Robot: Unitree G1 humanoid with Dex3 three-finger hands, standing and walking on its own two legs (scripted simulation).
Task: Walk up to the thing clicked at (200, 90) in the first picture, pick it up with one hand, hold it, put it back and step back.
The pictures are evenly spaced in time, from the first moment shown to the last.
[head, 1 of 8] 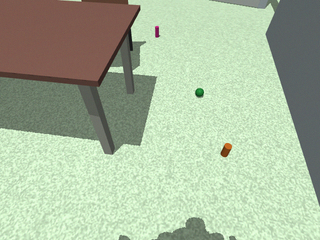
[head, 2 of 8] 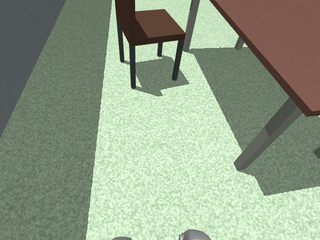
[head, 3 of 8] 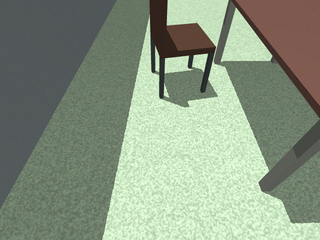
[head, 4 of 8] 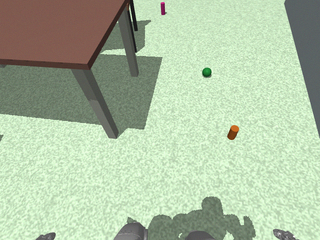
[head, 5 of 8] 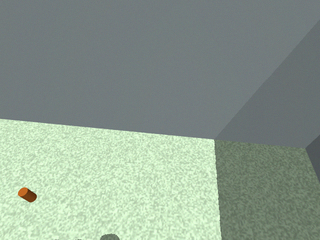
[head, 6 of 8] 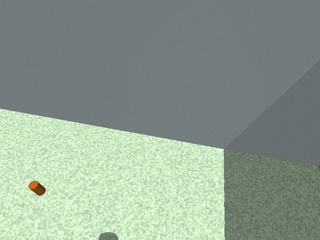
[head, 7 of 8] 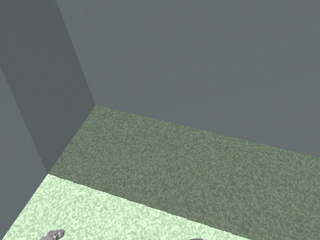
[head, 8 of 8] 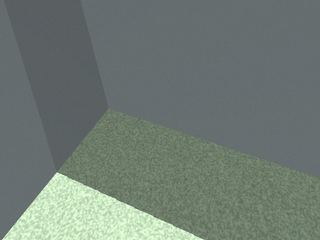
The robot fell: no
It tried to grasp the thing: no
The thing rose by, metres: 0.00
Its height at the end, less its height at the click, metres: +0.00
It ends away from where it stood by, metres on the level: 0.00
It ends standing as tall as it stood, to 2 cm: yes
